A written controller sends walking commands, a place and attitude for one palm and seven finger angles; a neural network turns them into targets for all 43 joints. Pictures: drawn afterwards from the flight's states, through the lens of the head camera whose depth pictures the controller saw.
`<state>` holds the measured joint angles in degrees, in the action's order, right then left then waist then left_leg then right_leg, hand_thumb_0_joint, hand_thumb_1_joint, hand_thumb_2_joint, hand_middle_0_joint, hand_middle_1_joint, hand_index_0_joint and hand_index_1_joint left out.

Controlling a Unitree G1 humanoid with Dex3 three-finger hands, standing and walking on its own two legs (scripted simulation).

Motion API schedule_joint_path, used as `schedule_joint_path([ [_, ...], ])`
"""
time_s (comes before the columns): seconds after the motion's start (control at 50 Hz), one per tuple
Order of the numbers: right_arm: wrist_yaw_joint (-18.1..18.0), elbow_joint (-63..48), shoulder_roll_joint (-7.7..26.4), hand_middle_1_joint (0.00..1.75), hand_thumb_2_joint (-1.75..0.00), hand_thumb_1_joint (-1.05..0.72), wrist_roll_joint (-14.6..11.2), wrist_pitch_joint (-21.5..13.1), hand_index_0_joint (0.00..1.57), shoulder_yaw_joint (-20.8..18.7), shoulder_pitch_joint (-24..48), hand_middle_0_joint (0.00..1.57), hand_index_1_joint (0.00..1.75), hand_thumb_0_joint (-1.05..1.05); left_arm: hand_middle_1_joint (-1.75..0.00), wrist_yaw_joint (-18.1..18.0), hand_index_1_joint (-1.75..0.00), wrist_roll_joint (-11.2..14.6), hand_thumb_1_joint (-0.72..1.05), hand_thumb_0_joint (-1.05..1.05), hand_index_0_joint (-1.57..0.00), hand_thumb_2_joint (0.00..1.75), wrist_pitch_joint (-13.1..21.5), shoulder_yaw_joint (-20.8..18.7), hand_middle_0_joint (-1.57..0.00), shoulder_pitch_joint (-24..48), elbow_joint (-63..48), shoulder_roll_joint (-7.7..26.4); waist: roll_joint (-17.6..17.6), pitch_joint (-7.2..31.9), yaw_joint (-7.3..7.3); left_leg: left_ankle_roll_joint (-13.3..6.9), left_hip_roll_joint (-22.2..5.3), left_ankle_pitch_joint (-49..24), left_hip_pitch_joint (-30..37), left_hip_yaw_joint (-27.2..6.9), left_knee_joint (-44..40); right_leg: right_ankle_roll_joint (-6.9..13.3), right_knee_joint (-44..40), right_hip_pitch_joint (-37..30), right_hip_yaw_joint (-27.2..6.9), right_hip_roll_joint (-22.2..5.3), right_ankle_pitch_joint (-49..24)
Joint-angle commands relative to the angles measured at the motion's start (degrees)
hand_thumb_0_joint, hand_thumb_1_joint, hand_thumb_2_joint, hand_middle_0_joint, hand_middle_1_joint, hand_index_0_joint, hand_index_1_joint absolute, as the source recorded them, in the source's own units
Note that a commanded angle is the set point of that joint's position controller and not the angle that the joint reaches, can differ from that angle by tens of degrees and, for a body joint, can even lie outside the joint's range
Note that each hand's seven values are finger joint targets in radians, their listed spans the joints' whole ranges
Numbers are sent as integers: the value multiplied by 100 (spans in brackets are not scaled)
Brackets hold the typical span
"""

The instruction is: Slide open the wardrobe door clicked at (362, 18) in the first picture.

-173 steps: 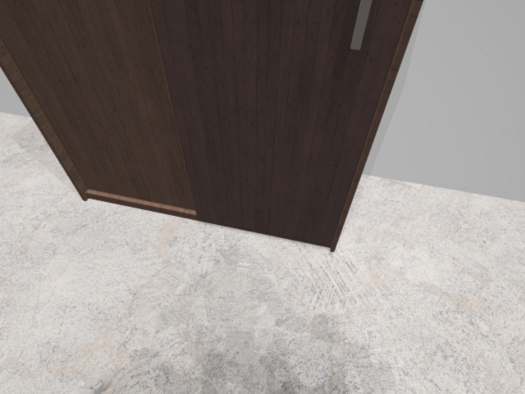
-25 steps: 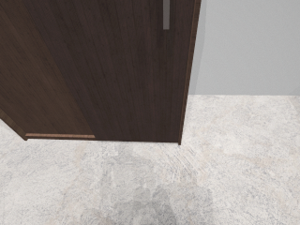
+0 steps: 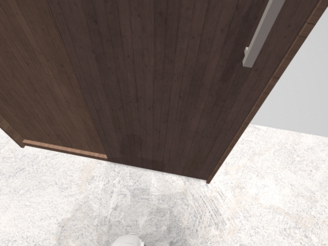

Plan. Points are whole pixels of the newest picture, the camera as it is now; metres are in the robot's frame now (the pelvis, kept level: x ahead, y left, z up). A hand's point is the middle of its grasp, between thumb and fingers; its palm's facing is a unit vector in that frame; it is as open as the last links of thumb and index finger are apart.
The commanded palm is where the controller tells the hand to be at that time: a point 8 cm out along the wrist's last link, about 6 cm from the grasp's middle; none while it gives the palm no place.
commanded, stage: come to a stop and stand still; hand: right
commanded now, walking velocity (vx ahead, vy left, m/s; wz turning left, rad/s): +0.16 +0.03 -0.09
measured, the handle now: (263, 22) +0.54 -0.14 +0.27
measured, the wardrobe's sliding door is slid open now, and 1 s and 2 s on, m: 0.00 0.00 0.00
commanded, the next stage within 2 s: none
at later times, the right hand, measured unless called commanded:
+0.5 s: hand out of the picture +0.09 -0.21 -0.18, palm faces +0.10 +0.98 -0.18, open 7.4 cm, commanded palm none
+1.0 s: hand out of the picture -0.03 -0.17 -0.14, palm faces +0.07 +0.97 -0.22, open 7.4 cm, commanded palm none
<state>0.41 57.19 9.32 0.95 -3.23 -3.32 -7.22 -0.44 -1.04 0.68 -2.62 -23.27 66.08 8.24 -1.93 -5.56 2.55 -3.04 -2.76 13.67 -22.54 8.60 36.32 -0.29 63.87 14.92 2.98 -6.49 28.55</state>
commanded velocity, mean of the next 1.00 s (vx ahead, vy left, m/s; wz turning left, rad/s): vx -0.06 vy -0.03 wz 0.00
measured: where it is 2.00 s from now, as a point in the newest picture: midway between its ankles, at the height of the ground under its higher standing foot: outside the picture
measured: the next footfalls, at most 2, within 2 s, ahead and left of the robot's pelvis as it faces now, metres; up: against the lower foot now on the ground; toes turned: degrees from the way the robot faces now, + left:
right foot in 0.34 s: +0.17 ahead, -0.09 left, +0.00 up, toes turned -5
left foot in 0.84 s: -0.01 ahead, +0.10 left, +0.00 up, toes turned +4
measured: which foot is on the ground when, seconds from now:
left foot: down 0.00-0.36, up 0.38-0.82, down 0.84-1.00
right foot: up 0.00-0.32, down 0.34-0.86, up 0.88-1.00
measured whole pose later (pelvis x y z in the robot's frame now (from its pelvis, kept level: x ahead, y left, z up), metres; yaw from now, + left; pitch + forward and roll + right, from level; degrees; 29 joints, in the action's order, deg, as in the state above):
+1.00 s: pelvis +0.01 +0.01 +0.03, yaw +1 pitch +0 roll -2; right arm -1.7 62.9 7.0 0.7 1.6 -1.2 -23.5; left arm 0.3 -1.9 -3.4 -3.9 -21.0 62.5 11.5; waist -1.4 4.0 0.3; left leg -1.4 -0.9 15.0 -3.3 3.2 17.9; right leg -2.3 49.8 26.4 2.2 -0.3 14.0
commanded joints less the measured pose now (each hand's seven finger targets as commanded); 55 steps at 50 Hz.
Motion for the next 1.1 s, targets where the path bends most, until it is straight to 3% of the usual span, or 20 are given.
schedule_joint_path([
  [0.0,-144,136,703,30,-90,-90,11,-44,20,-78,-920,20,30,0,-30,-37,-30,-22,90,0,-20,90,103,-91,-20,117,-512,259,670,592,-248,-574,-1533,-1835,1214,-1304,-2020,60,740,1403,-226,-184,-740],
  [0.08,-219,102,347,30,-90,-90,51,-52,20,63,-751,20,30,0,-30,-86,-30,-14,90,0,-20,90,-59,47,-20,-124,-355,-72,611,526,11,-485,-1224,-3792,622,-590,-1874,-144,-803,707,-65,-11,-988],
  [0.24,-343,-28,930,30,-90,-90,70,289,20,-156,-1058,20,30,0,-30,-104,-30,24,90,0,-20,90,-253,-111,-20,1000,-991,453,954,516,-319,-807,-1641,-4563,1401,-1117,-1054,-160,-2187,758,-59,353,-952],
  [0.28,-342,-84,961,30,-90,-90,44,339,20,-175,-912,20,30,0,-30,-105,-30,18,90,0,-20,90,-264,-135,-20,905,-1020,515,944,510,-184,-591,-1476,-3915,1119,-1023,-724,-127,-2946,206,-68,328,-1695],
  [0.3,-344,-113,895,30,-90,-90,13,369,20,-163,-891,20,30,0,-30,-103,-30,3,90,0,-20,90,-228,-154,-20,746,-990,625,625,655,-112,-308,-1172,-3204,854,-810,-369,-15,-3470,-418,-173,126,-3303],
  [0.32,-349,-209,645,30,-90,-90,-16,414,20,-119,-1088,20,30,0,-30,-112,-30,-21,90,0,-20,90,-161,-196,-20,583,-1043,965,-497,967,-120,182,-486,-1151,218,-340,323,423,-3668,-1177,-1194,-922,-5945],
  [0.34,-381,-237,482,30,-90,-90,-62,435,20,-55,-1216,20,30,0,-30,-135,-30,7,90,0,-20,90,-162,-217,-20,508,-1080,1276,-1440,1135,-102,466,196,2239,-22,-280,1685,1159,-4065,-1227,-1892,-1772,-8062],
  [0.38,-414,-157,612,30,-90,-90,-27,527,20,-125,-1126,20,30,0,-30,-238,-30,4,90,0,-20,90,-166,-175,-20,955,-1210,1205,-982,1064,-141,425,232,2425,-37,-1142,3119,1416,-4215,-514,-1579,-1607,-6494],
  [0.44,-326,-101,644,30,-90,-90,23,547,20,-202,-1189,20,30,0,-30,-260,-30,-24,90,0,-20,90,-136,-111,-20,1434,-1451,991,-181,990,-308,510,256,1532,-458,-1267,3814,1230,-4157,-532,-1164,-1188,-5546],
  [0.56,-232,-127,631,30,-90,-90,38,666,20,-214,-1354,20,30,0,-30,-257,-30,26,90,0,-20,90,-70,-131,-20,1246,-1366,886,-516,1194,-265,658,158,938,-380,-1260,3155,941,-4834,-682,-1140,-931,-2761],
  [0.68,-150,-46,475,30,-90,-90,53,700,20,-60,-1386,20,30,0,-30,-136,-30,-69,90,0,-20,90,-162,-234,-20,972,-1116,1076,-958,867,-122,438,243,1608,633,-544,872,654,-5802,-186,-1403,-773,336],
  [0.78,-146,472,348,30,-90,-90,-3,616,20,1,-2556,20,30,0,-30,-79,-30,-76,90,0,-20,90,-251,-272,-20,989,-916,1047,-522,712,-544,178,550,795,2347,-25,-1757,-12,-5817,561,-639,-132,487],
  [0.8,-187,523,525,30,-90,-90,43,588,20,-18,-2702,20,30,0,-30,-70,-30,-15,90,0,-20,90,-281,-227,-20,938,-902,780,101,551,-558,61,135,927,2480,-497,-2471,-252,-5140,903,-275,225,306],
  [0.82,-227,432,909,30,-90,-90,113,509,20,-53,-2485,20,30,0,-30,-65,-30,66,90,0,-20,90,-290,-143,-20,880,-931,362,1265,270,-434,-314,-1085,2403,1773,-2163,-3306,-353,-3661,1144,74,699,-181],
  [0.84,-256,136,1138,30,-90,-90,112,528,20,-44,-1596,20,30,0,-30,-59,-30,-17,90,0,-20,90,-335,-170,-20,944,-1003,430,1539,-426,-296,-647,-1949,3069,340,-2819,-3781,-251,-2426,1292,-57,679,-347],
  [0.86,-272,-117,1183,30,-90,-90,105,514,20,-41,-970,20,30,0,-30,-16,-30,-62,90,0,-20,90,-377,-214,-20,782,-1009,624,1055,-389,-65,-766,-2049,2775,-321,-2719,-3787,-193,-1498,1044,-282,658,-592],
  [0.9,-269,-131,810,30,-90,-90,-6,278,20,23,-554,20,30,0,-30,71,-30,-79,90,0,-20,90,-394,-222,-20,369,-674,593,1066,-526,113,-298,-1308,1978,-210,-1863,-3498,-170,-929,1136,-315,508,-1330],
  [0.94,-235,55,572,30,-90,-90,-7,165,20,111,-1003,20,30,0,-30,100,-30,-55,90,0,-20,90,-282,-166,-20,163,-604,507,826,-602,21,-103,-1055,897,519,-1393,-3093,-204,-976,1473,-160,429,-1601],
  [1.02,-245,473,458,30,-90,-90,10,85,20,125,-2110,20,30,0,-30,48,-30,-80,90,0,-20,90,-171,-121,-20,642,-753,555,961,-418,-490,-296,-1323,-431,1851,-1590,-2641,-269,-1329,2033,-109,297,-1375],
  [1.08,-250,566,501,30,-90,-90,47,75,20,83,-2244,20,30,0,-30,5,-30,-56,90,0,-20,90,-135,-62,-20,777,-782,486,1108,-96,-551,-506,-1469,-1321,2242,-1687,-2294,-292,-1732,1870,-88,210,-940],
])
